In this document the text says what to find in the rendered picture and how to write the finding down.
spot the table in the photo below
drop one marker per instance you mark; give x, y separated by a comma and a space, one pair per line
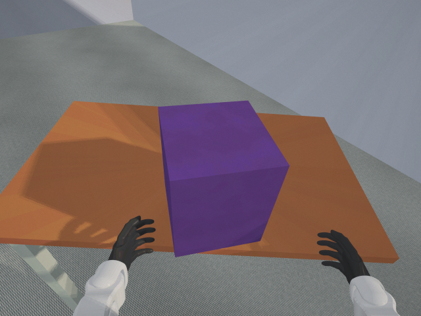
101, 165

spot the robot left hand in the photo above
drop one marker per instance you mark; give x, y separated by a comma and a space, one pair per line
124, 248

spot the robot right hand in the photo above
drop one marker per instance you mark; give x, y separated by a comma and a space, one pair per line
351, 264

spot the right robot forearm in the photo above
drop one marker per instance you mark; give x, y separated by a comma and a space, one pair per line
370, 298

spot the left robot forearm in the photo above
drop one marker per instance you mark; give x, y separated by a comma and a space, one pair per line
105, 290

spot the carton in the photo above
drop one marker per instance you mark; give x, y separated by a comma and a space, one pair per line
223, 173

